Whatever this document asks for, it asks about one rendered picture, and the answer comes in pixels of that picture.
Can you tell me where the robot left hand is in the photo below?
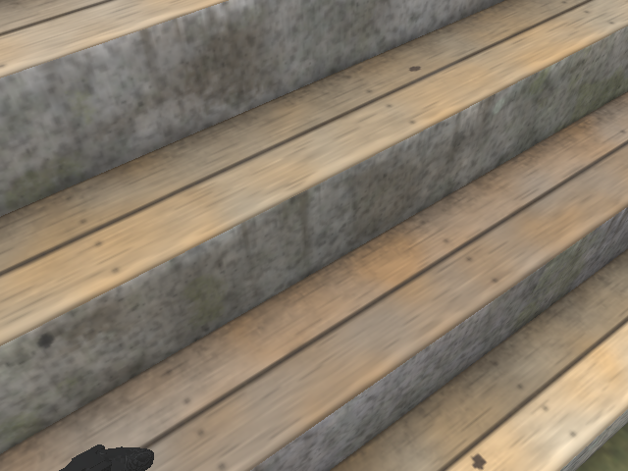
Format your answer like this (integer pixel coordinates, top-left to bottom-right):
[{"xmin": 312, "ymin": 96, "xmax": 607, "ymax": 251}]
[{"xmin": 59, "ymin": 445, "xmax": 154, "ymax": 471}]

